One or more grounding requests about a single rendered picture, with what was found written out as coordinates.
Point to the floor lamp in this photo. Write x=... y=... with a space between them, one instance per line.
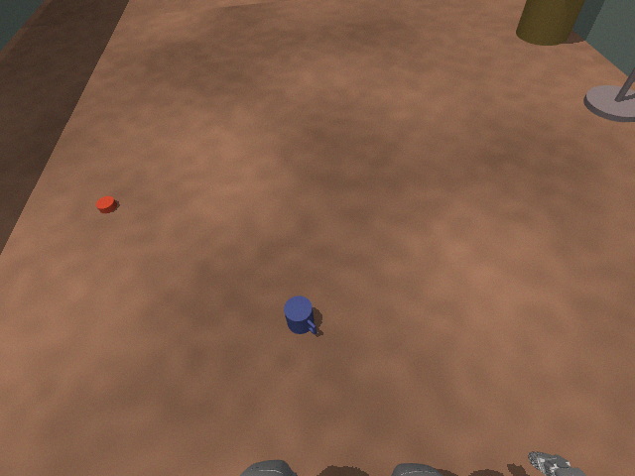
x=615 y=103

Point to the right robot hand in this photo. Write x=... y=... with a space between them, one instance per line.
x=552 y=465

